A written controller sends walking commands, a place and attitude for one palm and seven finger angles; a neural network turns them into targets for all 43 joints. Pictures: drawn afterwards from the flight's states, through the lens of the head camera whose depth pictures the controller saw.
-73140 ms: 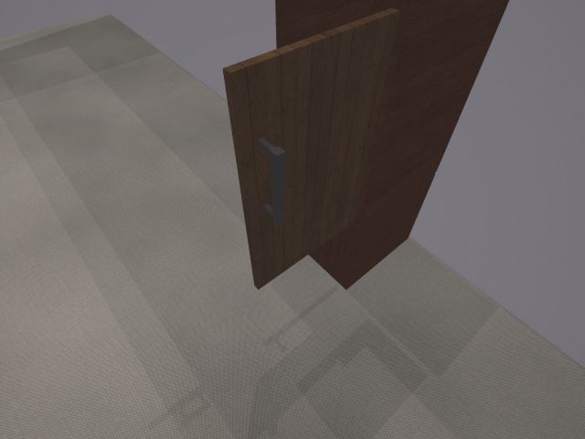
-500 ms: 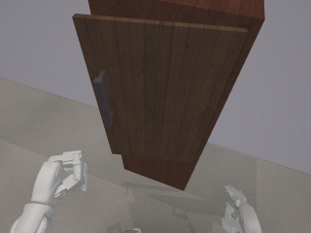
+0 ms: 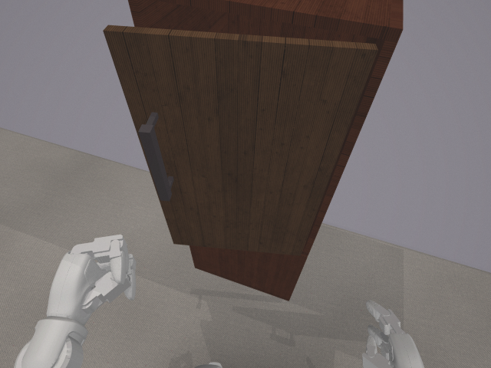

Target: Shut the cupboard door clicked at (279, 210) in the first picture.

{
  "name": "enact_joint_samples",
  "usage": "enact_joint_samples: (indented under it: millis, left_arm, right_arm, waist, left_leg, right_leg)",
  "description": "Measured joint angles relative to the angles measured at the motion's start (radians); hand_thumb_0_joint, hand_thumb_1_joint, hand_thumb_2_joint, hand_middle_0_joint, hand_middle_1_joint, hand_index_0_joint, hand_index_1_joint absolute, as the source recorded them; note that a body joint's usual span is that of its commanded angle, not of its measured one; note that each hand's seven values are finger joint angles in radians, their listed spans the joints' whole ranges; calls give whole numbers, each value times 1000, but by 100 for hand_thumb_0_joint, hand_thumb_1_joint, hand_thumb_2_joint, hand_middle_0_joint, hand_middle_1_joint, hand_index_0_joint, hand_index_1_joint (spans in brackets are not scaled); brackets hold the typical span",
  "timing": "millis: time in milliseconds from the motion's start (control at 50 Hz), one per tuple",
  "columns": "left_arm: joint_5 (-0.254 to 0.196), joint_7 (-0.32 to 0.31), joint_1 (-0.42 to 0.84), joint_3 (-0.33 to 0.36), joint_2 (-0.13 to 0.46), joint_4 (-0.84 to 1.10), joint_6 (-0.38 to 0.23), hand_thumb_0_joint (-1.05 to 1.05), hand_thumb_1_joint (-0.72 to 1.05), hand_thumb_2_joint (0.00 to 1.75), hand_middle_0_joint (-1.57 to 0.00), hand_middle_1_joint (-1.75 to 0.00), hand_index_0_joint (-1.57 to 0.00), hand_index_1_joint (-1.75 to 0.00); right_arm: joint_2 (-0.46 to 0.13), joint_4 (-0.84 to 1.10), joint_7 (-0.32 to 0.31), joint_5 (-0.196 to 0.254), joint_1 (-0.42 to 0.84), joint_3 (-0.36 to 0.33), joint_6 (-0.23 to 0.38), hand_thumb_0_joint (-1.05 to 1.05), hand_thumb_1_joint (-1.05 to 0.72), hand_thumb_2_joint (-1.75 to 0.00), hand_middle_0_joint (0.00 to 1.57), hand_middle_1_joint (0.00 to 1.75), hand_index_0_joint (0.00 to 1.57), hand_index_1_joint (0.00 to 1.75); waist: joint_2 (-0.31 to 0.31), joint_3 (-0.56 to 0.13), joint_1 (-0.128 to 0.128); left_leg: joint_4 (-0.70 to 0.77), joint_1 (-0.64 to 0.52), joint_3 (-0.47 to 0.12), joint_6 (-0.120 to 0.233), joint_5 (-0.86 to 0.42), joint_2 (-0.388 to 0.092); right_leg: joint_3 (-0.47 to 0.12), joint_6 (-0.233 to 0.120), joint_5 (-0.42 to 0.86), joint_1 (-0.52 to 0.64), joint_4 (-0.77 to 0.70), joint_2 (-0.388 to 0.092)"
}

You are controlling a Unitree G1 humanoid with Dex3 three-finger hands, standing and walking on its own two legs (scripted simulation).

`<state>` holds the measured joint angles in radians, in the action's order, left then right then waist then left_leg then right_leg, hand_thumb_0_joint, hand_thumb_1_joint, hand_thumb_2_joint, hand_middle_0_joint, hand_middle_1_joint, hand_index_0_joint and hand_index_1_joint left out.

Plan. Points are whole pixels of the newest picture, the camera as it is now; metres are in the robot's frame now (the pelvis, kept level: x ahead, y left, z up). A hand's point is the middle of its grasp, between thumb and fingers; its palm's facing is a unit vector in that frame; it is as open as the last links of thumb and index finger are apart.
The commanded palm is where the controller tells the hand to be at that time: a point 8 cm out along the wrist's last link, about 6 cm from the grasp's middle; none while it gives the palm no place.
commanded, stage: bring the fist close to the handle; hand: left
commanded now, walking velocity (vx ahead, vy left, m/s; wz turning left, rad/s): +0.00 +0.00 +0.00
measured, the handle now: (160, 160) +0.45 +0.20 +0.08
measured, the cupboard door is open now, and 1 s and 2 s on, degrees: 14 14 12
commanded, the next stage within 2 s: push the door shut along its arc in 1.42 s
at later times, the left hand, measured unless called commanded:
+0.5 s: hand (143, 242) +0.28 +0.18 +0.08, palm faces +0.01 -1.00 -0.04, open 3.1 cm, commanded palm +0.26 +0.23 +0.08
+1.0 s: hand (163, 208) +0.34 +0.16 +0.08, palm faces -0.03 -1.00 -0.03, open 3.1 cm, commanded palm +0.32 +0.22 +0.08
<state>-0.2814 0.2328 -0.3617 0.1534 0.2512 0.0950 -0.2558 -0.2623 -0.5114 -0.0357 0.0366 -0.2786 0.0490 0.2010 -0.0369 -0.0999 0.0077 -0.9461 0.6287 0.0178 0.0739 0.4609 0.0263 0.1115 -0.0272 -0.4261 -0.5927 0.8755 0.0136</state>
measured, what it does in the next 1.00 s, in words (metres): stands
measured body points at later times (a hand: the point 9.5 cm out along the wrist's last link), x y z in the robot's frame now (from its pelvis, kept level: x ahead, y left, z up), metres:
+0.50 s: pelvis +0.01 -0.02 +0.00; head +0.04 -0.02 +0.45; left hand +0.27 +0.23 +0.09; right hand +0.16 -0.26 -0.07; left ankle +0.01 +0.07 -0.69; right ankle +0.01 -0.11 -0.69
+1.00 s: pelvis +0.01 -0.02 +0.01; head +0.05 -0.03 +0.46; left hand +0.34 +0.22 +0.08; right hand +0.15 -0.27 -0.09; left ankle +0.01 +0.07 -0.69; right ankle +0.01 -0.11 -0.69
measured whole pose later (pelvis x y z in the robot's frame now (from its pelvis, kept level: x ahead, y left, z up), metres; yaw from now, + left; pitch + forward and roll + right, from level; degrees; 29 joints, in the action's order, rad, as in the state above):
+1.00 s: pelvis +0.01 -0.02 +0.01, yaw -1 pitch +10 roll -1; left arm -0.26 0.25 0.15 0.19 0.29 -0.40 -0.25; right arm -0.27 -0.59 -0.04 0.05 -0.27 0.04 0.12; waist -0.04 -0.09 -0.01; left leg -0.88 0.61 0.03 0.05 0.43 0.02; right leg 0.09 -0.05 -0.41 -0.60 0.84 0.02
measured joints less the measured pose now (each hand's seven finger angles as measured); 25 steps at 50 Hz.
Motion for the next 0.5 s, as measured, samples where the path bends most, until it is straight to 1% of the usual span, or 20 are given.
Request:
enact_joint_samples:
  millis: [60,100,180,240,280,340,400,440,500]
  left_arm:
    - [8,17,-14,-23,2,-14,42,1,91,90,-130,-150,-130,-150]
    - [12,10,-15,-26,12,-10,44,1,90,90,-130,-150,-130,-150]
    - [2,-23,27,1,18,-2,-9,2,90,90,-130,-150,-130,-150]
    - [-5,-22,87,22,14,-32,-31,1,90,90,-130,-150,-130,-150]
    - [-7,-2,118,24,13,-68,-16,1,90,90,-130,-150,-130,-150]
    - [-3,30,146,13,20,-131,35,1,90,90,-130,-150,-130,-150]
    - [0,37,168,10,27,-169,65,1,90,90,-130,-150,-130,-150]
    - [-3,24,185,19,29,-176,53,1,90,90,-130,-150,-130,-150]
    - [-9,4,212,46,30,-177,7,2,90,90,-130,-150,-130,-150]
  right_arm:
    - [4,8,-6,1,3,2,-3,2,-90,-90,20,30,20,30]
    - [9,10,-13,-3,4,3,-1,2,-90,-90,20,30,20,30]
    - [13,0,-16,-7,8,7,6,2,-90,-90,20,30,20,30]
    - [9,-13,-13,-5,15,9,3,2,-90,-90,20,30,20,30]
    - [6,-19,-12,-1,16,10,-4,2,-90,-90,20,30,20,30]
    - [3,-19,-16,3,13,10,-17,2,-90,-90,20,30,20,30]
    - [0,-21,-24,2,9,7,-23,2,-90,-90,20,30,20,30]
    - [1,-26,-27,1,6,4,-23,2,-90,-90,20,30,20,30]
    - [0,-38,-25,-1,2,-1,-20,2,-90,-90,20,30,20,30]
  waist:
    - [-2,0,-2]
    - [2,2,0]
    - [5,6,4]
    - [-1,3,3]
    - [-5,-1,1]
    - [-7,-2,-4]
    - [-3,4,-9]
    - [3,8,-11]
    - [9,7,-11]
  left_leg:
    - [5,-3,1,-3,-1,-2]
    - [7,-7,2,-6,-1,-4]
    - [1,-6,-4,-13,1,-6]
    - [-5,3,-11,-17,2,-6]
    - [-4,7,-11,-18,1,-6]
    - [8,4,-8,-20,-4,-7]
    - [22,-6,-3,-23,-8,-9]
    - [28,-13,0,-25,-9,-11]
    - [33,-17,2,-28,-9,-14]
  right_leg:
    - [-2,-3,0,1,-2,2]
    - [-3,-6,0,2,-2,4]
    - [4,-13,-5,3,5,6]
    - [10,-16,-8,-4,10,6]
    - [11,-18,-8,-8,10,6]
    - [6,-19,-5,-9,4,7]
    - [1,-21,-2,-4,-5,10]
    - [-2,-24,0,0,-9,12]
    - [-4,-27,-1,3,-12,15]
